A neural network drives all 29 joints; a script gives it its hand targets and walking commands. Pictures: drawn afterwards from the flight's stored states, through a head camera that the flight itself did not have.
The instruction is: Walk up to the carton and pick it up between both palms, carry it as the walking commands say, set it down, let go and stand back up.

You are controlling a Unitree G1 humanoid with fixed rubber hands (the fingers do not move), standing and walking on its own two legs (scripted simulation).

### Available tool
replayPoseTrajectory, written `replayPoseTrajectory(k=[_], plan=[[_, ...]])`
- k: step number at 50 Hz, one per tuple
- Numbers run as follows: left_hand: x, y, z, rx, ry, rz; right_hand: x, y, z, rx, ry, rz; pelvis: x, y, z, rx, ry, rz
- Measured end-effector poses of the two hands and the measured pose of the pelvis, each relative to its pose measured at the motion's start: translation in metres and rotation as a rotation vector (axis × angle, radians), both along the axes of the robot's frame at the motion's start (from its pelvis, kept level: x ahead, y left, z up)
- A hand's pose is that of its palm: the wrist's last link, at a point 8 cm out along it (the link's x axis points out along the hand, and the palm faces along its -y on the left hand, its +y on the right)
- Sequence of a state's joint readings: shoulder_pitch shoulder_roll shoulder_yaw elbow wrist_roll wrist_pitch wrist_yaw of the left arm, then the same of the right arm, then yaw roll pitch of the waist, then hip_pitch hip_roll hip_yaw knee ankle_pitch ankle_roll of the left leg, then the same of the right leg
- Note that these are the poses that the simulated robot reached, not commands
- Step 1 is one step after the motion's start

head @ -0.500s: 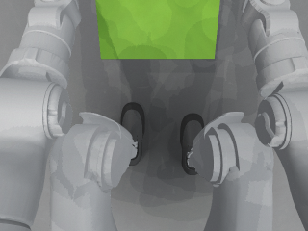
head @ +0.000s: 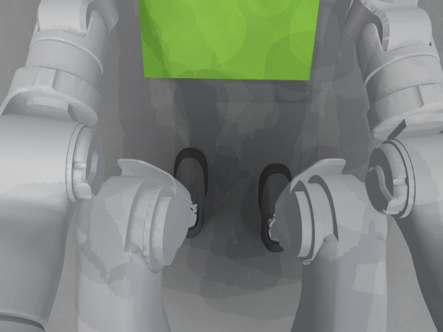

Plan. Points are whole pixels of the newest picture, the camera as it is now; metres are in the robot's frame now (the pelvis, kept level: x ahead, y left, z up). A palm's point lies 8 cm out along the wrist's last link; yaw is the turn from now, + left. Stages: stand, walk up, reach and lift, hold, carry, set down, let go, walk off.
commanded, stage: reach and lift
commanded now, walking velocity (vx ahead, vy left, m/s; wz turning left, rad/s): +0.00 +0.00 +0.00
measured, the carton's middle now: out of the picture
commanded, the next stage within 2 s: none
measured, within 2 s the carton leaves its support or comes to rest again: neither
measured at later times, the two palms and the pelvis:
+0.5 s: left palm out of the picture +0.55 +0.18 -0.12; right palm out of the picture +0.54 -0.14 -0.12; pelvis -0.01 +0.01 +0.01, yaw -1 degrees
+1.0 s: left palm out of the picture +0.52 +0.17 -0.06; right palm out of the picture +0.51 -0.14 -0.06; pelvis -0.02 +0.00 +0.04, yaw -2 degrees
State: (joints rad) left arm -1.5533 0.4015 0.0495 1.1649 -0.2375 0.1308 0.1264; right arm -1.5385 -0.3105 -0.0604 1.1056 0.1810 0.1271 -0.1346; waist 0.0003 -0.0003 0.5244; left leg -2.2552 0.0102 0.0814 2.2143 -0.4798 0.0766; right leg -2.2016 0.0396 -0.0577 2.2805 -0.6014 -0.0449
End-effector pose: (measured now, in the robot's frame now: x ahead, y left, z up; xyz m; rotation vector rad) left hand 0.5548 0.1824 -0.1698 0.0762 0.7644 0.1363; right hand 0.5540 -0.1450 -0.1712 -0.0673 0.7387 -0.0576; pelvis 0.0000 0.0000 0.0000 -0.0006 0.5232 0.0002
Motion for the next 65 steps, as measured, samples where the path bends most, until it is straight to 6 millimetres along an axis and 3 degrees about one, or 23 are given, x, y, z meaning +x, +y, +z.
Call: replayPoseTrajectory(k=[8, 21, 30, 34, 42, 48, 55, 60, 65], plan=[[-0.007, 0.001, 0.025, 0.015, -0.028, 0.018, -0.006, 0.003, 0.025, 0.0, -0.019, -0.007, -0.007, -0.001, 0.001, 0.001, -0.056, 0.0], [-0.007, 0.0, 0.036, 0.011, -0.022, 0.021, -0.012, 0.004, 0.036, -0.014, 0.004, -0.01, -0.009, 0.004, 0.004, -0.013, -0.078, -0.005], [0.0, -0.003, 0.077, 0.01, -0.09, 0.028, -0.011, 0.002, 0.075, -0.029, -0.053, -0.025, -0.014, 0.007, 0.01, -0.021, -0.129, -0.016], [-0.005, -0.001, 0.084, -0.024, -0.086, 0.069, -0.012, 0.005, 0.084, -0.04, -0.05, -0.024, -0.015, 0.006, 0.016, -0.02, -0.135, -0.018], [-0.025, -0.002, 0.07, 0.009, -0.035, 0.113, -0.031, 0.014, 0.071, -0.101, 0.009, -0.098, -0.014, 0.004, 0.029, -0.019, -0.113, -0.02], [-0.034, -0.01, 0.1, 0.0, -0.07, 0.104, -0.047, 0.008, 0.099, -0.117, -0.024, -0.126, -0.019, 0.004, 0.041, -0.023, -0.152, -0.023], [-0.038, -0.008, 0.135, 0.015, -0.107, 0.122, -0.041, 0.01, 0.139, -0.09, -0.065, -0.13, -0.027, 0.002, 0.055, -0.021, -0.176, -0.027], [-0.037, -0.006, 0.138, 0.02, -0.088, 0.136, -0.035, 0.012, 0.144, -0.092, -0.05, -0.123, -0.024, 0.001, 0.066, -0.021, -0.144, -0.03], [-0.04, -0.009, 0.136, 0.013, -0.076, 0.129, -0.044, 0.01, 0.138, -0.099, -0.035, -0.132, -0.022, 0.002, 0.077, -0.026, -0.147, -0.032]])
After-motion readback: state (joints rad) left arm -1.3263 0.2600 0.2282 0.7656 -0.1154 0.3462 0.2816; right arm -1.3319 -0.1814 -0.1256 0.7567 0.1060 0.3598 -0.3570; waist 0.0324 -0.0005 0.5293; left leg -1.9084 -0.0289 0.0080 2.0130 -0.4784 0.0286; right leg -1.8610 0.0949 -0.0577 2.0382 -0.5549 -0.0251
